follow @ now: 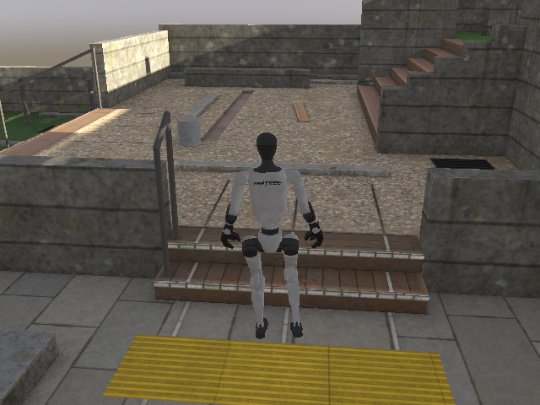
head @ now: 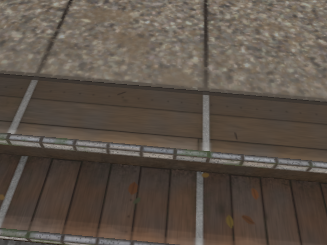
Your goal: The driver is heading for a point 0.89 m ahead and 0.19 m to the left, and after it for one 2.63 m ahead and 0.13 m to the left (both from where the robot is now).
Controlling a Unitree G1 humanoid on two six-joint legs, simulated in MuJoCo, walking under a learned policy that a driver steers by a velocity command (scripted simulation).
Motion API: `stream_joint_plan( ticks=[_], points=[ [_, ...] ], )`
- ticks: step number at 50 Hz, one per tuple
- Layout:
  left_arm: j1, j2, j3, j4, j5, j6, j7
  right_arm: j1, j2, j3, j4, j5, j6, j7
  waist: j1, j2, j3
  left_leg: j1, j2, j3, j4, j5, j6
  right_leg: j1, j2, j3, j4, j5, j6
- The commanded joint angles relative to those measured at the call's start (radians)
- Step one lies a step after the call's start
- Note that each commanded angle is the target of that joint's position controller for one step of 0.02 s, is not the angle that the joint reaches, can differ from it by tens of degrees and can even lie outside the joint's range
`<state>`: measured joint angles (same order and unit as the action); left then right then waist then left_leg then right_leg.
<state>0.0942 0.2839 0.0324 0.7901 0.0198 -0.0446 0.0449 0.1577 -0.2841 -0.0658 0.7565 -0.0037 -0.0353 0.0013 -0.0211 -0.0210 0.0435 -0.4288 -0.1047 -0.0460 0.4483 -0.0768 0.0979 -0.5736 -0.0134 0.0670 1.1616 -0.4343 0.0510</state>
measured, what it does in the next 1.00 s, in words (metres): steps on the spot, turning left: right foot, then left foot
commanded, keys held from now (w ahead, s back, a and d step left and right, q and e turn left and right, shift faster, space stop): q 0.66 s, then no key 0.34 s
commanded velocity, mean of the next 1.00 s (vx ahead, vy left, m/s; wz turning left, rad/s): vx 0.02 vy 0.00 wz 0.49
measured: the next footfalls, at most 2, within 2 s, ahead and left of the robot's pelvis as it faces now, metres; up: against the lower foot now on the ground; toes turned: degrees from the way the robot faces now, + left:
right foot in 0.30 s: +0.11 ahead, -0.15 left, +0.00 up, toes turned +16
left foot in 0.76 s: -0.01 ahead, +0.10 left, +0.00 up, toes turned +28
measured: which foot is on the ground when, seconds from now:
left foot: down 0.00-0.32, up 0.34-0.74, down 0.76-1.00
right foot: up 0.00-0.28, down 0.30-0.76, up 0.78-1.00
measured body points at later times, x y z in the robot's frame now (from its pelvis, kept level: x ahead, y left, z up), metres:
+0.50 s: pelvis +0.04 -0.05 +0.01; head +0.07 -0.07 +0.46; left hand +0.08 +0.25 -0.07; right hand +0.27 -0.29 -0.10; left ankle -0.01 +0.08 -0.64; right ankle +0.07 -0.16 -0.73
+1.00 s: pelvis +0.00 +0.00 +0.01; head +0.00 +0.03 +0.46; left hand -0.05 +0.30 -0.12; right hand +0.28 -0.12 -0.06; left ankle -0.04 +0.08 -0.73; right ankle +0.06 -0.15 -0.68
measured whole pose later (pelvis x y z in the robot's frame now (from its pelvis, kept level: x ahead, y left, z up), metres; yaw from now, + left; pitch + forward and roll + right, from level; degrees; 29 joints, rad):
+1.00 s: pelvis +0.00 +0.00 +0.01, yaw +30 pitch +2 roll -1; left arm 0.21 0.30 0.07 0.77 0.01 0.02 0.05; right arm 0.13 -0.23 -0.04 0.62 -0.02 0.00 -0.01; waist 0.02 -0.05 0.00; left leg -0.27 -0.04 -0.01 0.46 -0.22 0.05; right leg -0.45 -0.07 0.01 0.93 -0.38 0.10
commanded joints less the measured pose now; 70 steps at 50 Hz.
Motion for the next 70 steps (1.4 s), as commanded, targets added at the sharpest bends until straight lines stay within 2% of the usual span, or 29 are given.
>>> stream_joint_plan(
  ticks=[1, 7, 12, 14, 15, 16, 17, 18, 20, 21, 23, 27, 34, 36, 38, 39, 40, 41, 42, 44, 49, 54, 57, 58, 59, 62, 63, 65, 70],
  points=[
    [0.113, 0.062, 0.019, -0.040, -0.001, 0.017, 0.023, -0.011, -0.162, -0.043, -0.090, -0.001, 0.003, -0.020, 0.048, 0.098, -0.211, 0.143, 0.251, -0.269, -0.109, 0.395, 0.163, 0.040, 0.020, -0.003, -0.128, 0.048, 0.025],
    [0.018, 0.066, 0.023, -0.085, -0.011, 0.031, 0.026, -0.017, -0.159, -0.044, -0.132, 0.005, 0.047, -0.052, 0.010, 0.166, -0.196, 0.134, 0.214, -0.356, -0.128, -0.092, 0.093, 0.046, 0.047, 0.029, -0.325, 0.149, 0.034],
    [0.041, 0.081, 0.029, -0.088, -0.025, 0.006, 0.010, -0.006, -0.147, -0.045, -0.157, 0.000, 0.061, -0.055, -0.003, 0.220, -0.177, 0.183, 0.218, -0.451, -0.103, -0.020, 0.084, 0.163, 0.069, 0.024, -0.530, 0.121, 0.009],
    [0.091, 0.099, 0.039, -0.080, -0.032, -0.007, 0.001, -0.026, -0.142, -0.044, -0.175, 0.012, 0.064, -0.055, 0.039, 0.208, -0.170, 0.193, 0.188, -0.464, -0.059, 0.008, 0.059, 0.266, 0.051, 0.009, -0.737, 0.208, -0.029],
    [0.126, 0.136, 0.052, -0.072, -0.019, -0.009, -0.001, -0.009, -0.118, -0.037, -0.181, 0.018, 0.066, -0.057, 0.042, 0.161, -0.184, 0.106, 0.147, -0.434, 0.000, -0.087, 0.022, 0.398, -0.030, 0.045, -0.803, 0.273, -0.060],
    [0.121, 0.195, 0.064, -0.085, 0.008, -0.003, 0.003, 0.036, -0.059, -0.023, -0.182, 0.015, 0.066, -0.052, 0.006, -0.059, -0.191, -0.062, 0.042, -0.290, 0.229, -0.370, -0.029, 0.524, -0.247, 0.220, -0.834, 0.402, -0.147],
    [0.109, 0.217, 0.076, -0.089, 0.053, 0.000, -0.005, -0.010, -0.122, -0.045, -0.230, 0.020, 0.049, -0.044, 0.011, -0.296, -0.130, -0.251, -0.065, -0.133, 0.455, -0.538, -0.083, 0.458, -0.396, 0.441, -0.890, 0.598, -0.309],
    [0.066, 0.166, 0.066, -0.118, 0.045, -0.007, -0.004, 0.009, -0.212, -0.070, -0.209, 0.002, 0.041, -0.036, -0.001, -0.183, -0.135, -0.246, 0.016, -0.156, 0.652, -0.484, -0.120, 0.431, -0.412, 0.385, -0.875, 0.649, -0.328],
    [0.011, 0.103, 0.051, -0.144, 0.010, -0.006, 0.000, 0.077, -0.178, -0.073, -0.152, 0.006, 0.065, -0.033, -0.023, -0.065, -0.136, -0.226, 0.022, -0.125, 0.787, -0.372, -0.153, 0.424, -0.277, 0.188, -0.824, 0.617, -0.236],
    [0.008, 0.093, 0.047, -0.146, -0.005, -0.001, 0.004, 0.086, -0.150, -0.065, -0.150, 0.002, 0.076, -0.032, -0.016, -0.059, -0.117, -0.246, 0.026, -0.113, 0.847, -0.332, -0.173, 0.422, -0.258, 0.143, -0.818, 0.621, -0.231],
    [0.037, 0.100, 0.045, -0.148, 0.000, 0.011, 0.012, 0.039, -0.103, -0.049, -0.177, 0.017, 0.081, -0.028, 0.008, -0.088, -0.087, -0.254, 0.044, -0.052, 0.817, -0.276, -0.195, 0.414, -0.213, 0.049, -0.838, 0.602, -0.233],
    [0.129, 0.140, 0.063, -0.138, 0.004, 0.030, 0.023, -0.064, -0.069, -0.032, -0.240, 0.017, 0.073, -0.023, 0.071, -0.142, -0.111, -0.274, 0.100, -0.011, 0.635, -0.279, -0.223, 0.548, -0.260, 0.028, -0.841, 0.642, -0.268],
    [0.098, 0.191, 0.089, -0.134, -0.022, 0.024, 0.003, -0.051, -0.076, -0.034, -0.269, 0.015, 0.081, -0.003, 0.067, -0.186, -0.129, -0.013, 0.122, 0.081, 0.298, -0.309, -0.150, 0.472, -0.303, -0.041, -0.817, 0.584, -0.243],
    [0.072, 0.186, 0.087, -0.124, -0.039, 0.024, -0.003, -0.001, -0.064, -0.036, -0.257, 0.016, 0.082, 0.008, 0.028, -0.177, -0.139, 0.093, 0.106, 0.093, 0.098, -0.199, -0.095, 0.460, -0.294, -0.052, -0.761, 0.587, -0.219],
    [0.133, 0.119, 0.065, -0.091, -0.038, 0.022, -0.008, 0.083, -0.102, -0.050, -0.221, 0.008, 0.078, 0.001, 0.006, -0.064, -0.169, 0.366, 0.111, 0.048, -0.100, 0.056, -0.037, 0.305, -0.221, -0.137, -0.609, 0.458, -0.113],
    [0.137, 0.037, 0.032, -0.129, 0.027, 0.018, -0.023, 0.117, -0.190, -0.063, -0.239, -0.002, 0.073, -0.015, 0.027, 0.239, -0.219, 0.583, 0.371, -0.263, -0.042, 0.521, 0.043, 0.030, -0.120, -0.224, -0.326, -0.038, -0.008],
    [0.084, 0.058, 0.037, -0.150, 0.025, 0.017, -0.020, 0.084, -0.212, -0.057, -0.252, -0.032, 0.058, -0.017, 0.006, 0.298, -0.240, 0.466, 0.528, -0.370, -0.037, 0.620, 0.239, -0.067, -0.058, -0.118, -0.131, -0.252, 0.036],
    [0.039, 0.130, 0.056, -0.140, -0.004, 0.025, -0.014, 0.076, -0.170, -0.047, -0.251, -0.039, 0.040, -0.007, -0.033, 0.193, -0.232, 0.399, 0.475, -0.313, -0.068, 0.487, 0.246, -0.047, -0.075, -0.051, -0.037, -0.217, 0.040],
    [0.035, 0.136, 0.062, -0.132, -0.020, 0.033, -0.011, 0.025, -0.146, -0.036, -0.239, -0.032, 0.029, -0.005, -0.002, 0.176, -0.178, 0.351, 0.407, -0.242, -0.081, 0.379, 0.191, -0.052, -0.078, -0.034, -0.035, -0.151, 0.034],
    [0.096, 0.138, 0.070, -0.090, -0.008, 0.054, 0.005, -0.063, -0.116, -0.023, -0.232, -0.003, 0.023, -0.006, 0.043, 0.176, -0.138, 0.267, 0.334, -0.158, -0.094, 0.325, 0.124, 0.007, -0.080, -0.028, -0.061, -0.015, 0.051],
    [0.100, 0.066, 0.047, -0.079, -0.013, 0.053, 0.003, -0.075, -0.071, -0.005, -0.198, -0.013, 0.019, -0.017, 0.038, 0.164, -0.135, 0.232, 0.291, -0.118, -0.109, 0.228, 0.119, 0.147, -0.065, -0.039, -0.280, 0.069, 0.052],
    [0.091, 0.073, 0.038, -0.075, -0.015, 0.045, -0.005, -0.061, -0.074, 0.000, -0.157, -0.011, 0.024, -0.015, 0.014, 0.162, -0.102, 0.233, 0.309, -0.209, -0.113, 0.019, 0.136, 0.252, -0.048, -0.046, -0.550, 0.049, 0.023],
    [0.164, 0.080, 0.028, -0.041, 0.009, 0.031, -0.012, -0.025, -0.041, 0.016, -0.116, -0.008, 0.016, -0.012, 0.043, 0.085, -0.118, 0.120, 0.226, -0.178, -0.110, -0.298, 0.030, 0.482, -0.075, -0.016, -0.744, 0.303, -0.029],
    [0.168, 0.139, 0.042, -0.033, -0.003, 0.030, -0.009, -0.012, -0.054, 0.009, -0.122, -0.017, 0.012, -0.008, 0.006, 0.019, -0.086, 0.079, 0.161, -0.123, -0.105, -0.426, 0.000, 0.449, -0.084, -0.023, -0.686, 0.178, -0.061],
    [0.178, 0.132, 0.050, -0.020, -0.018, 0.026, -0.012, -0.055, -0.070, 0.004, -0.130, -0.016, 0.013, -0.012, 0.032, -0.023, -0.050, 0.095, 0.106, -0.056, -0.058, -0.484, -0.024, 0.335, -0.060, -0.023, -0.706, -0.067, -0.097],
    [0.079, 0.041, 0.014, -0.045, 0.011, -0.007, -0.011, -0.063, -0.014, 0.017, -0.124, -0.012, 0.009, -0.023, 0.003, -0.129, 0.007, 0.167, 0.087, -0.016, 0.037, -0.262, -0.028, 0.223, -0.073, 0.015, -0.773, 0.047, -0.078],
    [0.085, 0.024, 0.007, -0.044, 0.011, -0.017, -0.014, -0.040, -0.012, 0.016, -0.112, -0.018, 0.009, -0.023, 0.000, -0.103, -0.011, 0.193, 0.095, -0.022, 0.041, -0.150, -0.028, 0.234, -0.067, 0.001, -0.749, 0.135, -0.062],
    [0.138, 0.047, 0.010, -0.027, 0.001, -0.025, -0.018, -0.026, -0.015, 0.014, -0.092, -0.014, 0.009, -0.019, 0.020, -0.019, -0.060, 0.228, 0.110, -0.038, 0.045, 0.000, -0.018, 0.293, -0.047, -0.032, -0.697, 0.253, -0.038],
    [0.153, 0.053, 0.005, -0.003, -0.006, -0.011, -0.012, -0.006, -0.017, 0.011, -0.046, -0.004, 0.014, -0.015, 0.027, 0.011, -0.078, 0.253, 0.117, -0.038, 0.050, 0.109, -0.026, 0.350, -0.042, -0.038, -0.679, 0.342, -0.038]
  ],
)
